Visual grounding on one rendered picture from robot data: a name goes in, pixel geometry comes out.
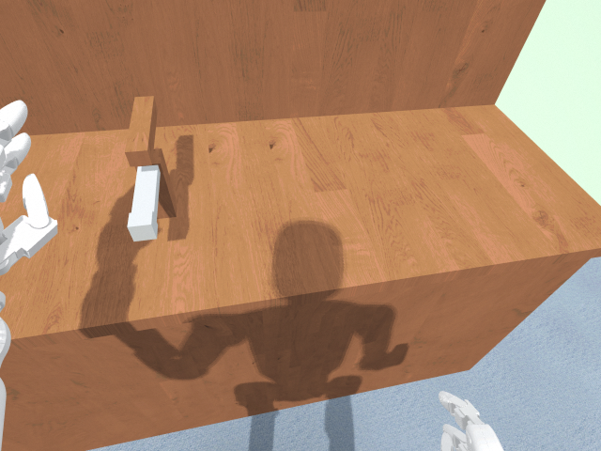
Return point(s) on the tap lever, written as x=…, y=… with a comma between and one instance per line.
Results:
x=142, y=222

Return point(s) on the robot left hand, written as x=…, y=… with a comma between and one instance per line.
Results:
x=26, y=235

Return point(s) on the counter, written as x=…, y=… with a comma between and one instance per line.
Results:
x=342, y=207

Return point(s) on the robot right hand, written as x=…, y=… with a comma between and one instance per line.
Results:
x=479, y=436

